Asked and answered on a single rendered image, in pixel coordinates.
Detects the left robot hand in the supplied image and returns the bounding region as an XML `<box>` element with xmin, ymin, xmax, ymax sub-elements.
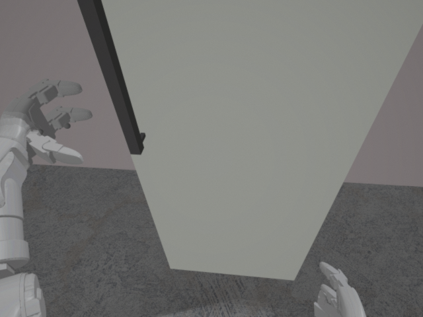
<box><xmin>0</xmin><ymin>79</ymin><xmax>93</xmax><ymax>164</ymax></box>

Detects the left robot upper arm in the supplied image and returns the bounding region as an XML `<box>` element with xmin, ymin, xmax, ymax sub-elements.
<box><xmin>0</xmin><ymin>273</ymin><xmax>46</xmax><ymax>317</ymax></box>

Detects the handle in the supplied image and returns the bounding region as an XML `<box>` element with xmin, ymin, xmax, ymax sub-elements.
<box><xmin>77</xmin><ymin>0</ymin><xmax>145</xmax><ymax>155</ymax></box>

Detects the fridge door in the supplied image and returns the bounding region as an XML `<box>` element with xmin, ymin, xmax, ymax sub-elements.
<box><xmin>77</xmin><ymin>0</ymin><xmax>423</xmax><ymax>281</ymax></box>

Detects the robot left forearm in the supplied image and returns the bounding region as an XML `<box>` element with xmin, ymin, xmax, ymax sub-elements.
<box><xmin>0</xmin><ymin>137</ymin><xmax>33</xmax><ymax>279</ymax></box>

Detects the right robot hand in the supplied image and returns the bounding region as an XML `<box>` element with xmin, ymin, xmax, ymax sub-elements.
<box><xmin>314</xmin><ymin>262</ymin><xmax>366</xmax><ymax>317</ymax></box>

